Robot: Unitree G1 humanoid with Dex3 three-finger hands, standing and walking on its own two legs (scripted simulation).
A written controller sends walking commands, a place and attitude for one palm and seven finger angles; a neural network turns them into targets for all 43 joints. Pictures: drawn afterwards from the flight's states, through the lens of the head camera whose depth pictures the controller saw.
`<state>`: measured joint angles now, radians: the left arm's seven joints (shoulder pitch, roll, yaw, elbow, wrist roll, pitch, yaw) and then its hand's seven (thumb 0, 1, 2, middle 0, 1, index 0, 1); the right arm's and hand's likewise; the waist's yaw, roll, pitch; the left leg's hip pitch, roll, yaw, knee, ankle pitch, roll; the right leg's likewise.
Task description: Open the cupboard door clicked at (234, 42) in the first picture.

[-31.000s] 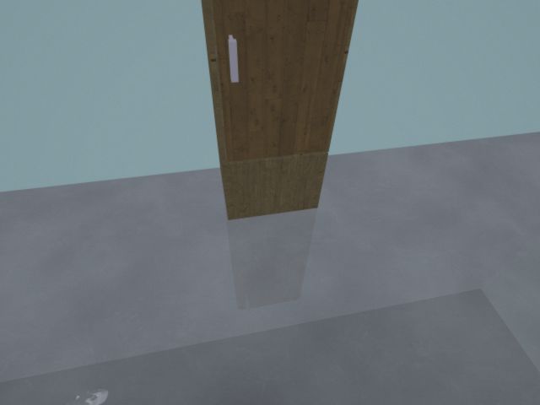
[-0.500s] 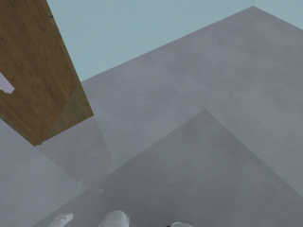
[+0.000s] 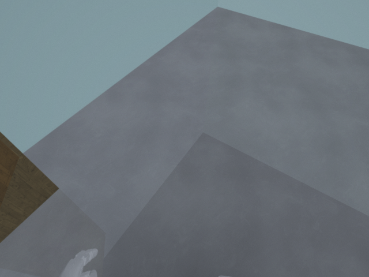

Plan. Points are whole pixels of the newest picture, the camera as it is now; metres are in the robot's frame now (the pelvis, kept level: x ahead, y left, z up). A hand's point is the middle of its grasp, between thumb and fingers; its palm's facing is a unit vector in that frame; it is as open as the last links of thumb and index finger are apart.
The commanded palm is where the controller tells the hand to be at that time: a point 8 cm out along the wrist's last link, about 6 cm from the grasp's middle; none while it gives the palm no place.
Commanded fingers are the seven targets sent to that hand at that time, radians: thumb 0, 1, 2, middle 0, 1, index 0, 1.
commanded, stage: walk to a spot facing it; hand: left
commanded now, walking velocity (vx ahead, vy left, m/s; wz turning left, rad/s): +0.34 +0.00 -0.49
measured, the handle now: out of the picture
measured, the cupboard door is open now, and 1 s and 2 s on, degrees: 41 41 41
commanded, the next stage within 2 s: turn to face it in 1.12 s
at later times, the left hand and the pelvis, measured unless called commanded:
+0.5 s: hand (125, 204) +0.32 +0.18 -0.15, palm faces -0.23 -0.96 -0.16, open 7.4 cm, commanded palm none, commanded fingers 0.00 0.90 0.90 -0.20 -0.30 -0.20 -0.30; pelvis +0.19 +0.01 +0.02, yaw -15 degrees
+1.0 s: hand (174, 155) +0.49 +0.05 -0.15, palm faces -0.33 -0.92 -0.20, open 7.2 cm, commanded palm none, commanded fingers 0.00 0.90 0.90 -0.20 -0.30 -0.20 -0.30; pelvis +0.40 -0.12 +0.02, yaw -22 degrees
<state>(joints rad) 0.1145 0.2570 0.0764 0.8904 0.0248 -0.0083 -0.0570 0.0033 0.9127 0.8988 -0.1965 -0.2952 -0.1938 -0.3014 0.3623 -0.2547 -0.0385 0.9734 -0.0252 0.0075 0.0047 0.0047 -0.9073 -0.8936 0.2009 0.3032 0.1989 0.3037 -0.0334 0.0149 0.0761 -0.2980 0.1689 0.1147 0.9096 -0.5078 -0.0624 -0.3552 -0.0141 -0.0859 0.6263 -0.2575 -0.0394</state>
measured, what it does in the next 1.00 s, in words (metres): walks ahead, turning right: left foot, then right foot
